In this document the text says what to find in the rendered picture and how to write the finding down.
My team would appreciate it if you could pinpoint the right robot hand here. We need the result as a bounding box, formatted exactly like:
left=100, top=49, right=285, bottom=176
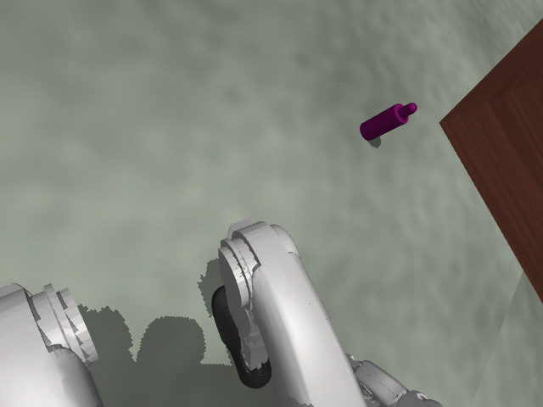
left=346, top=354, right=410, bottom=407

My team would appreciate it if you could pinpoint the right robot foot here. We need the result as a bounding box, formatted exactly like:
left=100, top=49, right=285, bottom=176
left=211, top=286, right=272, bottom=388

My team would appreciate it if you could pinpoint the right robot arm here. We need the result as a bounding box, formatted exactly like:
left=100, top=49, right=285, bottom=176
left=396, top=390, right=444, bottom=407

